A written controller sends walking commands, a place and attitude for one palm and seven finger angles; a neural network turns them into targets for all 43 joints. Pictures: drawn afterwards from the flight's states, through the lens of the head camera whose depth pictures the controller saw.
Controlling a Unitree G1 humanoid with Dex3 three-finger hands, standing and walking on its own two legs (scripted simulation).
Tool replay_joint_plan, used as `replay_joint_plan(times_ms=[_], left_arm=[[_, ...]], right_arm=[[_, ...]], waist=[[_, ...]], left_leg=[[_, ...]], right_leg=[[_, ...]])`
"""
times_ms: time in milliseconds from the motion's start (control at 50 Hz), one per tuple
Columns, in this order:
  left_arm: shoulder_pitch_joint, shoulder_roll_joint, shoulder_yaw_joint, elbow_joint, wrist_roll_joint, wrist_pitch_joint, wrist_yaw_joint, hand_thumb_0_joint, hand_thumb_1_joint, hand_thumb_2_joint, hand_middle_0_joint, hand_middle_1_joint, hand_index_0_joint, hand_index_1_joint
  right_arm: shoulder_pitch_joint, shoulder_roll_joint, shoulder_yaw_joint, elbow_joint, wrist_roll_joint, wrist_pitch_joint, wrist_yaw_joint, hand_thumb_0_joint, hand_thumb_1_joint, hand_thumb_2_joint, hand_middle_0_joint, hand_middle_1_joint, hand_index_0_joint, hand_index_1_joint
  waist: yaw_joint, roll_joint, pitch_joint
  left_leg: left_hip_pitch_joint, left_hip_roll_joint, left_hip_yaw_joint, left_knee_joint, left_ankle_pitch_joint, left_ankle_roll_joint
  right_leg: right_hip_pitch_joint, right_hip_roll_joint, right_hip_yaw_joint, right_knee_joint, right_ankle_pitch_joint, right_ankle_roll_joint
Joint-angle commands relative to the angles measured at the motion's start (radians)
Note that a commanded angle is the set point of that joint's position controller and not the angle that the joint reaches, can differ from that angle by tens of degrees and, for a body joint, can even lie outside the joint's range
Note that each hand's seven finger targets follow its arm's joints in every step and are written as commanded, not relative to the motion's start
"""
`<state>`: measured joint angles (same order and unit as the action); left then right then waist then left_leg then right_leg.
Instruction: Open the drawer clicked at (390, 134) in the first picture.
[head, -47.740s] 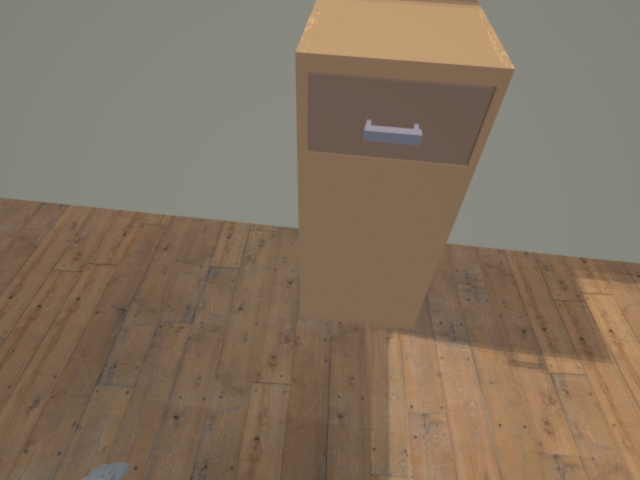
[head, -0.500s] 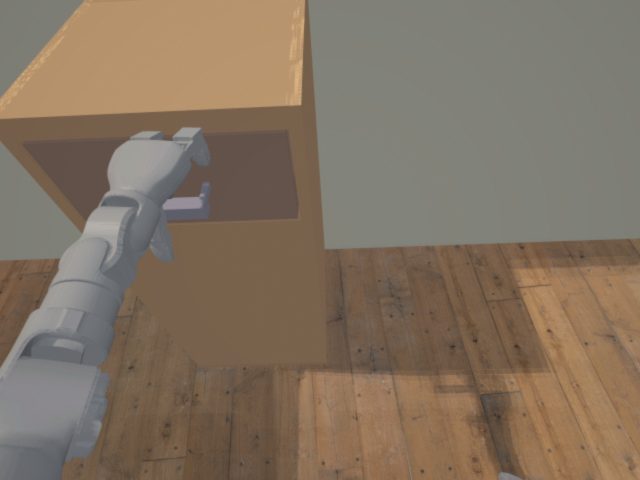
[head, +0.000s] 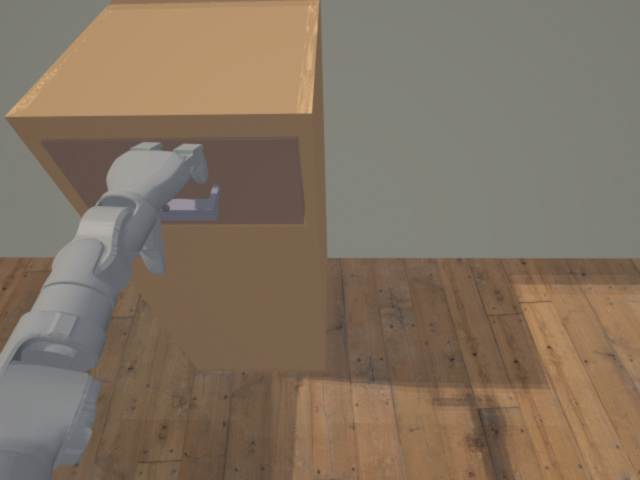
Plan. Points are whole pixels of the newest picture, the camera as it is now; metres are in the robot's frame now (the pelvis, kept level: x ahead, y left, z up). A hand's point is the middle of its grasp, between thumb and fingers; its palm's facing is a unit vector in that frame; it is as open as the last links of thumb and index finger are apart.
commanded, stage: move the hooked fingers above the handle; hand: left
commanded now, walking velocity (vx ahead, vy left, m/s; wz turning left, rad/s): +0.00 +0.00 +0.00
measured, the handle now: (181, 200) +0.50 +0.24 +0.05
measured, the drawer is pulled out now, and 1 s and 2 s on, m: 0.00 0.00 0.00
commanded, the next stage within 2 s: lift the fingers back up to retry in 0.52 s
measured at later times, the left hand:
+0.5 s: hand (130, 202) +0.43 +0.27 +0.11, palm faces -0.09 +0.02 -1.00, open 13.6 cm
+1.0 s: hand (183, 192) +0.45 +0.20 +0.11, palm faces +0.04 +0.00 -1.00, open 13.4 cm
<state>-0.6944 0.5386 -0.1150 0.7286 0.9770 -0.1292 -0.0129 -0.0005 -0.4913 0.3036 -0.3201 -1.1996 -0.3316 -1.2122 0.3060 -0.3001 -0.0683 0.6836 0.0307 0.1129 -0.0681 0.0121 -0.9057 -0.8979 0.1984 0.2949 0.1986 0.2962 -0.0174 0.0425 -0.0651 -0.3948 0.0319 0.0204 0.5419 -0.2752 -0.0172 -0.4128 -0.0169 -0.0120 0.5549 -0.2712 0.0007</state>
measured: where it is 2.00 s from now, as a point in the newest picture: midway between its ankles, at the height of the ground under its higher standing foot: outside the picture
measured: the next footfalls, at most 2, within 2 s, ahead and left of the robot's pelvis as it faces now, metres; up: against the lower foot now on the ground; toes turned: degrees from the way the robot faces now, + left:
none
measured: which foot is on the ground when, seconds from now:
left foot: down 0.00-1.00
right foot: down 0.00-1.00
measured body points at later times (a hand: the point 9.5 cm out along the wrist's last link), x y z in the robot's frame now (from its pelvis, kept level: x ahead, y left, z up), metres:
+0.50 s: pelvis +0.00 +0.00 +0.00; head +0.04 -0.03 +0.45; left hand +0.43 +0.26 +0.17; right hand +0.10 -0.26 -0.13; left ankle -0.01 +0.13 -0.73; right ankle +0.00 -0.12 -0.73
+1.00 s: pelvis -0.01 +0.01 +0.00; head +0.03 -0.02 +0.45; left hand +0.45 +0.20 +0.16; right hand +0.08 -0.24 -0.15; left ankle -0.01 +0.13 -0.73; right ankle +0.00 -0.12 -0.73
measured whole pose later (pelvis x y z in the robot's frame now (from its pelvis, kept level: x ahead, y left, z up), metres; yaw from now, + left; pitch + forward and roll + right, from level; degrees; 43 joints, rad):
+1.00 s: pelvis -0.01 +0.01 +0.00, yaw -1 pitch +9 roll +0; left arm -0.76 0.47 -0.09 0.84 1.02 -0.05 0.16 0.00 -0.49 0.30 -0.45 -1.24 -0.37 -1.28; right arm 0.24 -0.23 -0.01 0.72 0.04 0.12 -0.05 0.01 -0.91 -0.90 0.20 0.30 0.20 0.30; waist -0.05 0.06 -0.08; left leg -0.43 0.03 0.05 0.55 -0.27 -0.01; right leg -0.46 -0.02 0.01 0.57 -0.26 0.01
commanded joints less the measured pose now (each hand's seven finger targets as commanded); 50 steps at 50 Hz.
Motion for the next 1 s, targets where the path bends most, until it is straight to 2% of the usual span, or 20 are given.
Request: replay_joint_plan(times_ms=[0,40,120,200,280,340,400,440,520,540,580,640,680,720,800,820,840,860,900,980], left_arm=[[-0.552,0.292,0.194,-0.289,-0.008,-0.06,0.113,0.0,-0.5,0.3,-0.3,-1.2,-0.3,-1.2],[-0.522,0.408,0.305,-0.242,0.001,-0.044,0.172,0.0,-0.5,0.3,-0.3,-1.2,-0.3,-1.2],[-0.502,0.372,0.265,-0.133,0.035,0.056,0.242,0.0,-0.5,0.3,-0.3,-1.2,-0.3,-1.2],[-0.489,0.411,0.264,-0.082,0.041,0.128,0.215,0.0,-0.5,0.3,-0.3,-1.2,-0.3,-1.2],[-0.416,0.4,0.251,-0.026,0.02,0.146,0.16,0.0,-0.5,0.3,-0.3,-1.2,-0.3,-1.2],[-0.4,0.399,0.253,-0.023,0.026,0.12,0.114,0.0,-0.5,0.3,-0.3,-1.2,-0.3,-1.2],[-0.384,0.319,0.188,-0.032,0.028,0.078,0.065,0.0,-0.5,0.3,-0.3,-1.2,-0.3,-1.2],[-0.43,0.209,0.092,-0.097,0.013,0.035,0.032,0.0,-0.5,0.3,-0.3,-1.2,-0.3,-1.2],[-0.529,0.197,0.073,-0.207,-0.016,-0.045,0.015,0.0,-0.5,0.3,-0.3,-1.2,-0.3,-1.2],[-0.574,0.169,0.046,-0.238,-0.029,-0.065,0.02,0.0,-0.5,0.3,-0.3,-1.2,-0.3,-1.2],[-0.647,0.195,0.069,-0.278,-0.029,-0.09,0.055,0.0,-0.5,0.3,-0.3,-1.2,-0.3,-1.2],[-0.622,0.304,0.186,-0.28,-0.016,-0.094,0.134,0.0,-0.5,0.3,-0.3,-1.2,-0.3,-1.2],[-0.602,0.296,0.208,-0.239,-0.005,-0.063,0.193,0.0,-0.5,0.3,-0.3,-1.2,-0.3,-1.2],[-0.535,0.338,0.264,-0.148,0.013,0.001,0.24,0.0,-0.5,0.3,-0.3,-1.2,-0.3,-1.2],[-0.56,0.323,0.226,-0.095,0.038,0.11,0.267,0.0,-0.5,0.3,-0.3,-1.2,-0.3,-1.2],[-0.566,0.33,0.22,-0.093,0.044,0.131,0.268,0.0,-0.5,0.3,-0.3,-1.2,-0.3,-1.2],[-0.568,0.354,0.235,-0.076,0.045,0.145,0.265,0.0,-0.5,0.3,-0.3,-1.2,-0.3,-1.2],[-0.573,0.363,0.229,-0.077,0.048,0.155,0.259,0.0,-0.5,0.3,-0.3,-1.2,-0.3,-1.2],[-0.572,0.357,0.21,-0.03,0.051,0.179,0.24,0.0,-0.5,0.3,-0.3,-1.2,-0.3,-1.2],[-0.552,0.389,0.215,0.024,0.042,0.168,0.185,0.0,-0.5,0.3,-0.3,-1.2,-0.3,-1.2]], right_arm=[[-0.014,-0.099,-0.031,-0.097,-0.007,-0.038,-0.003,0.0,-0.9,-0.9,0.2,0.3,0.2,0.3],[-0.019,-0.101,-0.025,-0.085,-0.011,-0.036,0.001,0.0,-0.9,-0.9,0.2,0.3,0.2,0.3],[-0.052,-0.091,-0.012,-0.073,-0.004,-0.043,0.011,0.0,-0.9,-0.9,0.2,0.3,0.2,0.3],[-0.066,-0.102,-0.001,-0.079,0.002,-0.031,0.005,0.0,-0.9,-0.9,0.2,0.3,0.2,0.3],[-0.089,-0.101,0.012,-0.095,0.013,-0.02,-0.015,0.0,-0.9,-0.9,0.2,0.3,0.2,0.3],[-0.082,-0.108,0.009,-0.111,0.011,-0.021,-0.026,0.0,-0.9,-0.9,0.2,0.3,0.2,0.3],[-0.06,-0.11,0.001,-0.118,0.01,-0.026,-0.026,0.0,-0.9,-0.9,0.2,0.3,0.2,0.3],[-0.045,-0.106,-0.009,-0.127,0.007,-0.035,-0.021,0.0,-0.9,-0.9,0.2,0.3,0.2,0.3],[-0.014,-0.101,-0.024,-0.111,0.0,-0.045,-0.024,0.0,-0.9,-0.9,0.2,0.3,0.2,0.3],[-0.006,-0.101,-0.025,-0.106,-0.003,-0.049,-0.024,0.0,-0.9,-0.9,0.2,0.3,0.2,0.3],[0.008,-0.103,-0.032,-0.087,-0.003,-0.055,-0.02,0.0,-0.9,-0.9,0.2,0.3,0.2,0.3],[0.029,-0.107,-0.034,-0.073,-0.013,-0.055,-0.011,0.0,-0.9,-0.9,0.2,0.3,0.2,0.3],[0.021,-0.092,-0.032,-0.064,-0.013,-0.053,0.006,0.0,-0.9,-0.9,0.2,0.3,0.2,0.3],[0.009,-0.093,-0.026,-0.059,-0.014,-0.047,0.018,0.0,-0.9,-0.9,0.2,0.3,0.2,0.3],[-0.021,-0.103,-0.017,-0.058,-0.009,-0.034,0.029,0.0,-0.9,-0.9,0.2,0.3,0.2,0.3],[-0.034,-0.103,-0.014,-0.062,-0.006,-0.033,0.027,0.0,-0.9,-0.9,0.2,0.3,0.2,0.3],[-0.035,-0.108,-0.01,-0.059,-0.006,-0.028,0.021,0.0,-0.9,-0.9,0.2,0.3,0.2,0.3],[-0.044,-0.104,-0.007,-0.063,-0.002,-0.027,0.016,0.0,-0.9,-0.9,0.2,0.3,0.2,0.3],[-0.057,-0.102,0.003,-0.063,0.002,-0.022,0.001,0.0,-0.9,-0.9,0.2,0.3,0.2,0.3],[-0.068,-0.099,0.017,-0.079,0.01,-0.021,-0.027,0.0,-0.9,-0.9,0.2,0.3,0.2,0.3]], waist=[[-0.007,0.041,-0.36],[0.02,0.026,-0.376],[0.028,0.033,-0.355],[0.033,-0.039,-0.391],[0.035,-0.119,-0.325],[0.025,-0.128,-0.327],[-0.004,-0.105,-0.28],[-0.039,-0.092,-0.271],[-0.061,-0.023,-0.279],[-0.08,-0.001,-0.275],[-0.08,0.05,-0.307],[-0.037,0.088,-0.415],[-0.018,0.092,-0.43],[0.013,0.068,-0.428],[0.002,-0.002,-0.389],[0.004,0.007,-0.388],[-0.003,-0.043,-0.391],[0.004,-0.027,-0.393],[-0.005,-0.06,-0.347],[-0.005,-0.096,-0.309]], left_leg=[[0.166,-0.063,0.012,-0.015,0.291,0.053],[0.12,-0.066,0.015,-0.017,0.296,0.049],[0.074,-0.059,0.039,-0.034,0.289,0.037],[0.063,-0.055,0.058,-0.046,0.292,0.041],[0.038,-0.056,0.065,-0.072,0.231,0.05],[0.048,-0.054,0.063,-0.072,0.219,0.057],[0.072,-0.049,0.058,-0.061,0.205,0.062],[0.107,-0.05,0.051,-0.045,0.197,0.067],[0.155,-0.059,0.025,-0.014,0.191,0.065],[0.165,-0.061,0.022,-0.007,0.185,0.065],[0.188,-0.061,0.001,0.005,0.197,0.057],[0.193,-0.067,-0.005,0.024,0.295,0.044],[0.174,-0.063,-0.005,0.028,0.337,0.036],[0.12,-0.058,0.006,0.019,0.362,0.029],[0.074,-0.048,0.024,-0.01,0.32,0.034],[0.075,-0.05,0.028,-0.019,0.297,0.036],[0.068,-0.049,0.026,-0.023,0.288,0.041],[0.067,-0.049,0.032,-0.031,0.272,0.043],[0.05,-0.049,0.036,-0.048,0.216,0.047],[0.025,-0.052,0.044,-0.069,0.134,0.053]], right_leg=[[0.121,0.04,-0.001,-0.042,0.261,-0.037],[0.168,0.041,-0.001,-0.035,0.269,-0.037],[0.18,0.038,-0.007,-0.028,0.283,-0.033],[0.248,0.03,0.001,-0.041,0.325,-0.019],[0.265,0.022,0.003,-0.068,0.292,-0.009],[0.26,0.019,0.007,-0.074,0.278,-0.007],[0.183,0.022,0.001,-0.075,0.26,-0.008],[0.138,0.023,0.004,-0.086,0.238,-0.01],[0.064,0.03,0.009,-0.075,0.205,-0.018],[0.041,0.03,0.008,-0.078,0.187,-0.019],[0.004,0.037,0.004,-0.059,0.174,-0.028],[0.053,0.047,-0.01,-0.019,0.232,-0.039],[0.062,0.049,-0.019,0.001,0.266,-0.041],[0.101,0.05,-0.026,0.016,0.298,-0.042],[0.13,0.045,-0.025,-0.004,0.287,-0.031],[0.138,0.044,-0.02,-0.014,0.271,-0.03],[0.162,0.041,-0.018,-0.022,0.266,-0.027],[0.169,0.038,-0.013,-0.027,0.261,-0.024],[0.167,0.033,-0.01,-0.047,0.221,-0.019],[0.188,0.021,0.004,-0.074,0.16,-0.01]])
